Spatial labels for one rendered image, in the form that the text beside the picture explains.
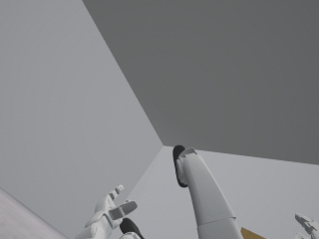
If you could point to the robot right hand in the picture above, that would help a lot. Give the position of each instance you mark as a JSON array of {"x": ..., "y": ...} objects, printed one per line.
[{"x": 310, "y": 225}]

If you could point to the robot left foot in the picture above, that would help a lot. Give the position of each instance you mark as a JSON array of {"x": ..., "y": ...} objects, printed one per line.
[{"x": 129, "y": 226}]

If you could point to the left robot forearm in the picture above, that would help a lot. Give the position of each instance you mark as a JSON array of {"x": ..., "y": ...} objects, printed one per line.
[{"x": 100, "y": 226}]

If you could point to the robot left hand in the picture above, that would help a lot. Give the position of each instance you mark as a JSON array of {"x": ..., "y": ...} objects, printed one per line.
[{"x": 116, "y": 213}]

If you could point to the cupboard door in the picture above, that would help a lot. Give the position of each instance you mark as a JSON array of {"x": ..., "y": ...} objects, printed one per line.
[{"x": 246, "y": 234}]

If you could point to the right robot thigh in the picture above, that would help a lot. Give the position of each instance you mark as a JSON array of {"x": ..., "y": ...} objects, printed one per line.
[{"x": 213, "y": 214}]

